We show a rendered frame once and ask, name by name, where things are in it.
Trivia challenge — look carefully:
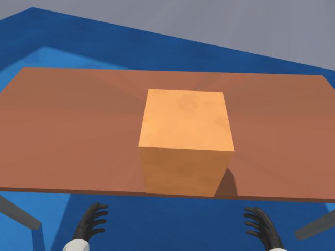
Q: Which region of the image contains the right robot hand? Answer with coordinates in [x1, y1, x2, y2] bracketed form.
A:
[243, 207, 284, 251]

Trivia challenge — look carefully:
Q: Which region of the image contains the left robot hand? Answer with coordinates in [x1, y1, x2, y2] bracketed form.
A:
[72, 202, 108, 242]

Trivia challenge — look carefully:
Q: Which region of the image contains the carton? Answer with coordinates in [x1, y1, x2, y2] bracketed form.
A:
[138, 89, 235, 197]

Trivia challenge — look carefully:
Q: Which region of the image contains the table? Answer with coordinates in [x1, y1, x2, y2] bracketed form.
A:
[0, 67, 335, 240]

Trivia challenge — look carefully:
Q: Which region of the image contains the robot left forearm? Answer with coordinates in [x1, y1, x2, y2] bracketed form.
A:
[63, 239, 90, 251]

